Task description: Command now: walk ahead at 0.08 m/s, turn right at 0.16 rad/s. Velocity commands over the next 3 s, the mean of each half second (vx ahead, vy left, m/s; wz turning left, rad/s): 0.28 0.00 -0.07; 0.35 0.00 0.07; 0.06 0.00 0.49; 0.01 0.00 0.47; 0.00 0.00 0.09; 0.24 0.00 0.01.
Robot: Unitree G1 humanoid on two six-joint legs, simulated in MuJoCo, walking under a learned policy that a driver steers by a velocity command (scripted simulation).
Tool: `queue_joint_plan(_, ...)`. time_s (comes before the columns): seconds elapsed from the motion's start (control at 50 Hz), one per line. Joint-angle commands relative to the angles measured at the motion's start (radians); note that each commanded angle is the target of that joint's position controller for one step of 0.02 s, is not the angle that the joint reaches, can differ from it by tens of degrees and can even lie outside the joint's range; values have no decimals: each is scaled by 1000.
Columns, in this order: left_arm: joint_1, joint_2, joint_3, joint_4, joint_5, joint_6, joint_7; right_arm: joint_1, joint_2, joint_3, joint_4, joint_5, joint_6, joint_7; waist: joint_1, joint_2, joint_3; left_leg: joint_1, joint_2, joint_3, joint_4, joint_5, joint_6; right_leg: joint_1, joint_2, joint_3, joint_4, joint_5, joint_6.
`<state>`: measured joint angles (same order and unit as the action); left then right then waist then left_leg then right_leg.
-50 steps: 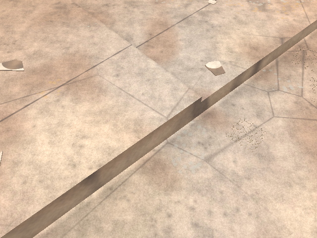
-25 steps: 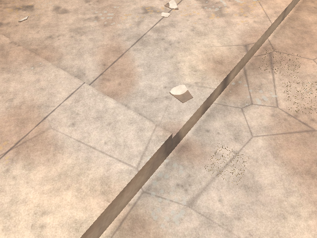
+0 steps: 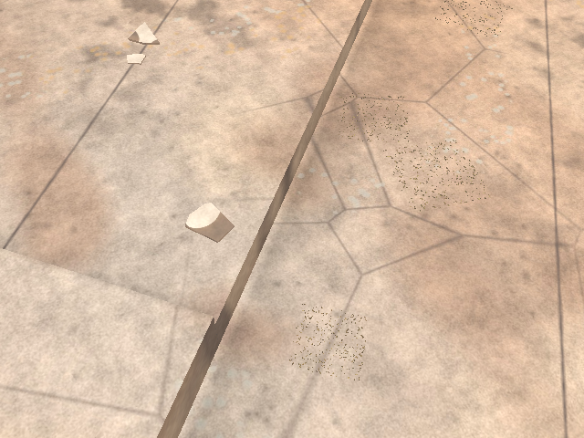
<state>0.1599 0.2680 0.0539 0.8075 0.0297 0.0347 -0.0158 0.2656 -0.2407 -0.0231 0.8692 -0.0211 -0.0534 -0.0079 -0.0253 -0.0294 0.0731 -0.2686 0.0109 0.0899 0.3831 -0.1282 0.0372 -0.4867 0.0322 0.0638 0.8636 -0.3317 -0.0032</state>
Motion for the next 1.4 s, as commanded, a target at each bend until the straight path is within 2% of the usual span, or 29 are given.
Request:
queue_joint_plan(0.02,101,32,-9,-16,-4,9,0,-33,-138,-28,-51,0,2,5,41,195,-166,1,220,-139,-83,364,164,219,-3,-60,-136,30,-2)
queue_joint_plan(0.1,118,36,-21,4,12,-20,13,13,-120,-25,-29,3,36,7,49,103,-125,-131,178,-177,-31,-225,82,421,-18,-46,-445,33,-50)
queue_joint_plan(0.12,146,83,-17,4,25,-34,20,26,-61,-13,-42,-2,40,14,48,-49,-108,-210,106,-114,106,-385,40,456,-179,162,-564,-133,-87)
queue_joint_plan(0.14,158,213,21,6,1,-29,25,20,-26,0,-73,13,41,11,57,-262,-56,-326,-45,17,259,-411,4,379,-344,434,-744,-453,-186)
queue_joint_plan(0.16,182,204,28,23,3,-29,25,-45,-132,-29,-79,-8,48,8,103,-196,32,-340,-4,-57,415,-392,5,289,-371,497,-800,-498,-243)
queue_joint_plan(0.18,138,151,12,23,1,-36,24,-34,-139,-41,-76,-3,49,16,54,-166,51,-340,12,-91,465,-332,7,272,-332,445,-803,-431,-237)
queue_joint_plan(0.26,102,82,0,32,-17,-79,26,25,-95,-47,-23,-17,30,38,11,-80,-31,-281,25,-63,495,-180,-10,353,-215,219,-777,-117,-192)
queue_joint_plan(0.4,199,116,23,88,-13,-101,22,-110,-64,-38,-66,-7,18,34,71,-88,-19,-212,31,-37,235,-186,-26,370,-247,192,-745,-96,-232)
queue_joint_plan(0.48,164,129,30,94,-21,-101,14,2,-65,-43,-36,-7,0,21,-2,-25,-21,98,-11,1,41,-108,3,200,-212,150,-627,-90,-198)
queue_joint_plan(0.5,153,94,20,89,-15,-106,15,107,-90,-52,-1,-7,-12,12,-43,16,-54,267,16,-51,11,-137,10,106,-170,111,-527,-66,-171)
queue_joint_plan(0.52,113,14,-4,57,-21,-115,11,221,-178,-73,15,-19,-24,-4,-97,179,-93,413,206,-314,-122,-348,55,-40,-67,-4,-276,-46,-118)
queue_joint_plan(0.54,96,4,-7,23,-19,-120,8,299,-290,-103,38,-8,-20,-1,-106,345,-68,455,397,-673,-275,-559,160,-241,37,-113,-38,-169,-98)
queue_joint_plan(0.56,85,85,13,33,9,-112,7,244,-215,-86,32,-8,-15,4,-59,180,-7,364,402,-673,-257,-577,189,-262,-29,-37,112,-163,-114)
queue_joint_plan(0.58,99,75,15,47,8,-112,-5,158,-161,-70,6,-4,-16,10,-15,119,16,302,347,-584,-254,-526,174,-250,-64,-15,149,-78,-116)
queue_joint_plan(0.64,98,49,11,69,13,-103,-23,102,-97,-51,1,2,-32,8,17,111,-1,268,235,-343,-275,-165,122,-200,-109,-51,141,82,-77)
queue_joint_plan(0.74,-42,5,-4,20,14,-85,-29,196,-79,-45,66,16,-41,4,3,108,7,285,191,-176,-237,328,143,-243,-111,-116,37,178,-14)
queue_joint_plan(0.82,-113,-33,-25,6,-2,-88,-17,212,-71,-37,96,11,-37,1,-12,146,-4,196,136,-73,-146,649,102,-18,-39,-173,-223,298,-17)
queue_joint_plan(0.88,-47,6,-15,27,-3,-97,2,181,-92,-41,104,16,-34,-6,26,157,-38,217,160,-130,-38,711,81,99,-16,-127,-290,323,-56)
queue_joint_plan(0.92,127,50,4,83,10,-119,19,123,-111,-48,88,25,-30,-10,111,93,-104,192,115,-138,184,663,44,310,-10,-120,-437,453,-83)
queue_joint_plan(0.94,222,118,20,101,29,-136,29,137,-87,-43,63,38,-31,-10,124,15,-199,51,56,-120,384,371,19,532,-154,-22,-403,816,-102)
queue_joint_plan(0.96,254,185,34,79,38,-133,27,277,33,-21,53,69,-18,-19,72,-207,-390,-176,-76,-52,754,-482,-7,819,-491,247,-300,1365,-243)
queue_joint_plan(0.98,239,172,38,54,-21,-111,21,311,-43,-42,84,65,9,-38,92,-134,-506,-184,-83,-122,909,-558,4,771,-510,284,-336,1285,-313)
queue_joint_plan(1.0,149,111,24,30,-29,-96,25,256,-67,-56,83,37,25,-37,58,-58,-395,-206,-39,-132,947,-490,2,620,-458,221,-407,993,-296)
queue_joint_plan(1.04,26,15,-8,13,-19,-83,45,153,-46,-62,60,0,46,-17,19,-53,-159,-217,18,-113,876,-376,-17,351,-360,93,-536,663,-235)
queue_joint_plan(1.18,-20,39,1,15,1,-74,64,128,-7,-60,29,-8,111,-3,-24,-90,-122,-107,31,-54,619,-284,-35,150,-305,-91,-619,264,-228)
queue_joint_plan(1.32,-2,116,28,14,-4,-30,58,64,-45,-63,-43,2,117,22,0,-59,-137,34,8,7,326,-281,19,161,-371,-105,-597,-4,-186)
queue_joint_plan(1.36,18,110,35,22,-4,-13,52,110,-59,-67,-37,-5,103,23,-21,46,-79,132,19,-75,83,-198,61,64,-327,-179,-465,-93,-83)
queue_joint_plan(1.38,62,49,25,16,-5,-4,40,112,-135,-80,-56,-19,93,11,-9,293,-43,131,232,-400,-155,-264,112,-49,-205,-288,-189,-200,4)
queue_joint_plan(1.4,-11,42,22,-35,-13,4,54,91,-243,-107,-72,-13,92,-4,-28,363,53,-25,386,-651,-228,-172,227,-156,-44,-194,-16,-251,39)
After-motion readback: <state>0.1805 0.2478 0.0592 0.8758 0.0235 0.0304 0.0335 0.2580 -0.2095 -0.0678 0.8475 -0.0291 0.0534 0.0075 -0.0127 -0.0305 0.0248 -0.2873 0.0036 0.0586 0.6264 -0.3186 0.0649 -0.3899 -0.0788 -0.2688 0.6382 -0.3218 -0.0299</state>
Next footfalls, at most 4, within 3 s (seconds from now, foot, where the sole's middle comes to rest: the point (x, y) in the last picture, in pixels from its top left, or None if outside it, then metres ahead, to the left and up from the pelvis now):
0.12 right None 0.08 -0.12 -0.78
0.50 left None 0.18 0.10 -0.78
0.94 right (330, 428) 0.46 -0.09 -0.78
1.36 left None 0.34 0.08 -0.78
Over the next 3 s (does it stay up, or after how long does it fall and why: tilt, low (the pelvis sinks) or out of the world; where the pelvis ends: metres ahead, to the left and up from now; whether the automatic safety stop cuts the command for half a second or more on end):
stays up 0.41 -0.06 0.00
